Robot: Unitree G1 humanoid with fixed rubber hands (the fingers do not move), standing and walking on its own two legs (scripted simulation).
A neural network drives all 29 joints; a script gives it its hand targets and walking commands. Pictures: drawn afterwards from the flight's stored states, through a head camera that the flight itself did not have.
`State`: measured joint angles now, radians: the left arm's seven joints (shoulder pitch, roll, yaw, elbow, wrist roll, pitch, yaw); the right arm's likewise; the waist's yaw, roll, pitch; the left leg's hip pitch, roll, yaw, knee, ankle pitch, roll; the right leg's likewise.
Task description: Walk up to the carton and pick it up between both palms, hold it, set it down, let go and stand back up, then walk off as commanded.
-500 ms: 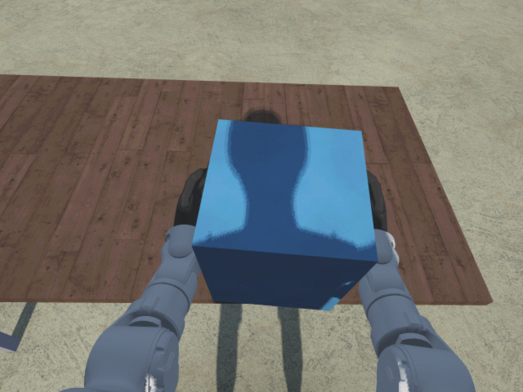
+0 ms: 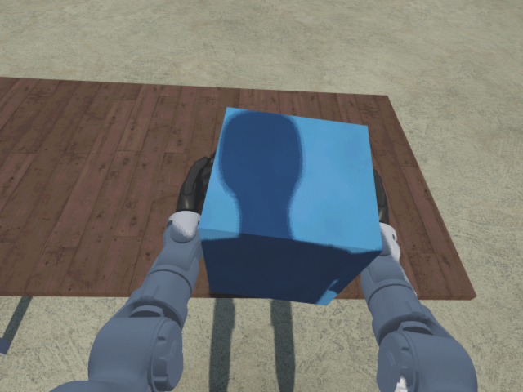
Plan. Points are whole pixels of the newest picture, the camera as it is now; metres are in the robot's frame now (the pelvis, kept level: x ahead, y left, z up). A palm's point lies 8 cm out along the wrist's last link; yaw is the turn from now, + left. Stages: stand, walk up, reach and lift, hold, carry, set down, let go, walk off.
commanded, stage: reach and lift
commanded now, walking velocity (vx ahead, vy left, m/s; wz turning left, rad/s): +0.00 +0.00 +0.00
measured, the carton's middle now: (281, 216) +0.37 -0.04 +0.05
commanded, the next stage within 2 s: hold in 1.90 s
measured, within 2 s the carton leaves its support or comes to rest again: neither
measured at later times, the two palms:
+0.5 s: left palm (164, 177) +0.39 +0.14 +0.13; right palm (371, 175) +0.38 -0.16 +0.14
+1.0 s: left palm (152, 176) +0.35 +0.15 +0.16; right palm (380, 179) +0.35 -0.16 +0.16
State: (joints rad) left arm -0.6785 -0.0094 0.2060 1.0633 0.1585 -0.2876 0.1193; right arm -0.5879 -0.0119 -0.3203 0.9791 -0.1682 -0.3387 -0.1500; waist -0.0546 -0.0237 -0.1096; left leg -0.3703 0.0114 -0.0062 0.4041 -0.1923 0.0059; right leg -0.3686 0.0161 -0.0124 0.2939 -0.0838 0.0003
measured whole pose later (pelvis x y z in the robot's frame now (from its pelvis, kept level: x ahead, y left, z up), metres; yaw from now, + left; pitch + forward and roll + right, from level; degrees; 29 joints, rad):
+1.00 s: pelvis -0.02 +0.01 +0.00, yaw +1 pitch -7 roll -2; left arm -0.62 -0.06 0.23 0.28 0.24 0.59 0.08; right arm -0.67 -0.07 -0.14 0.64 0.11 0.26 -0.14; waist -0.08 -0.05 0.03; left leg -0.09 -0.01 -0.02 0.42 -0.21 0.03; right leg -0.07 0.00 -0.01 0.29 -0.10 0.02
